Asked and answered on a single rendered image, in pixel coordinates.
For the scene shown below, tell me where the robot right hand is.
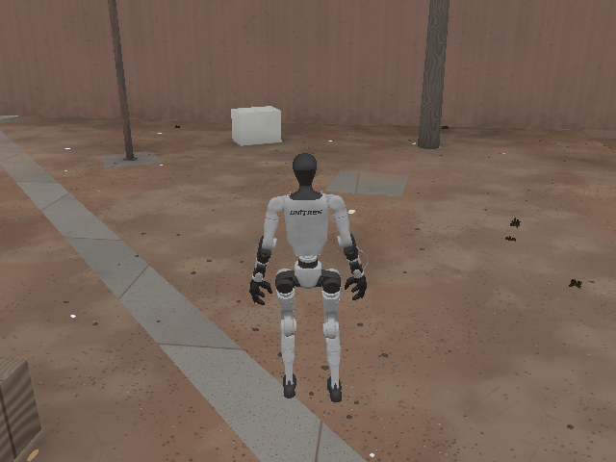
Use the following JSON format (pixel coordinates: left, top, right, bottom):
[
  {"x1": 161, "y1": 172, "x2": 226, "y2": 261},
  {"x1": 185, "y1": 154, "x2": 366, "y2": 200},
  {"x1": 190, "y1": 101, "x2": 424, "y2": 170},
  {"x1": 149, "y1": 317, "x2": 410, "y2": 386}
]
[{"x1": 345, "y1": 275, "x2": 367, "y2": 300}]

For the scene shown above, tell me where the left robot forearm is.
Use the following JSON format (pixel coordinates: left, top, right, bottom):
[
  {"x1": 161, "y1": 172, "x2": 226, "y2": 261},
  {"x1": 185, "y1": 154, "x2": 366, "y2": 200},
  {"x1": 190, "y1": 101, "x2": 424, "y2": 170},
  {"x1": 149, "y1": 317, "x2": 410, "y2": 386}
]
[{"x1": 252, "y1": 236, "x2": 271, "y2": 282}]

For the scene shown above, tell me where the robot left upper arm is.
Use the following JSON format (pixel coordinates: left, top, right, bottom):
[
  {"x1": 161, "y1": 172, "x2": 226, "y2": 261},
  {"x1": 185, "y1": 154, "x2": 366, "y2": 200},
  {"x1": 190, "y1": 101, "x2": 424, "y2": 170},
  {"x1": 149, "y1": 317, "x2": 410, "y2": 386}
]
[{"x1": 262, "y1": 195, "x2": 286, "y2": 250}]

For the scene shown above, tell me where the right robot shin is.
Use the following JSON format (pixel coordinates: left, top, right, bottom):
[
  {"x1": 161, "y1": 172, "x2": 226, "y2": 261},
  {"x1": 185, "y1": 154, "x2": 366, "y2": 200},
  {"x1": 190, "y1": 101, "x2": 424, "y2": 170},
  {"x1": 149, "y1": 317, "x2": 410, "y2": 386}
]
[{"x1": 325, "y1": 321, "x2": 341, "y2": 389}]

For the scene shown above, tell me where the robot left thigh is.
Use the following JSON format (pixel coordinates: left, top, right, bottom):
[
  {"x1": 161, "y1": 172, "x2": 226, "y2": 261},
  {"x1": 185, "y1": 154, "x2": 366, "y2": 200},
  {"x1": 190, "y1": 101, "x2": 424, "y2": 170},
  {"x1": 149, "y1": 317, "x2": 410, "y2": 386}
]
[{"x1": 275, "y1": 269, "x2": 296, "y2": 337}]

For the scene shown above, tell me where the right robot forearm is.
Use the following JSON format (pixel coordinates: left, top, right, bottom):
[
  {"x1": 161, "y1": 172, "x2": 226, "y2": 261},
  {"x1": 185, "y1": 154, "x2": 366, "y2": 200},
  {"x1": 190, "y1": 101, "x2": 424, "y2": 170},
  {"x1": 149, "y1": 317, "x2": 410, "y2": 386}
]
[{"x1": 344, "y1": 233, "x2": 364, "y2": 278}]

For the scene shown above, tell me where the robot right upper arm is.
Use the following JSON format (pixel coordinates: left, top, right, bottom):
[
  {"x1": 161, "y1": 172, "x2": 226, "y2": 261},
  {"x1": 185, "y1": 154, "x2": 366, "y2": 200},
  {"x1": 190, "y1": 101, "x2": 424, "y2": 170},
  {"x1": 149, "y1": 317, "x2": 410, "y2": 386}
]
[{"x1": 326, "y1": 194, "x2": 353, "y2": 248}]

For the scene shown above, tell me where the robot left hand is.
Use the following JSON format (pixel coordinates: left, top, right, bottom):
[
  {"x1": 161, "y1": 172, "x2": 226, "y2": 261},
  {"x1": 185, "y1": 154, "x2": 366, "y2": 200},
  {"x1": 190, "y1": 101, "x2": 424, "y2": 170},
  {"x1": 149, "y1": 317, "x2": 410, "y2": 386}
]
[{"x1": 249, "y1": 279, "x2": 272, "y2": 305}]

